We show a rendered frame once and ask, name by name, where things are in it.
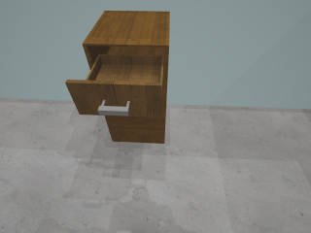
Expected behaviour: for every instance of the handle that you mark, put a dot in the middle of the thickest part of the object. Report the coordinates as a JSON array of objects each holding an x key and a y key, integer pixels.
[{"x": 113, "y": 110}]

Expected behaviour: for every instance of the cabinet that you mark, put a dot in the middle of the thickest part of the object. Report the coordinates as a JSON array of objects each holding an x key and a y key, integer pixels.
[{"x": 133, "y": 33}]

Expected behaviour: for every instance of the drawer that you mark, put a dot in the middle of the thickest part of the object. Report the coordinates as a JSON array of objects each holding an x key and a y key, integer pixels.
[{"x": 118, "y": 78}]

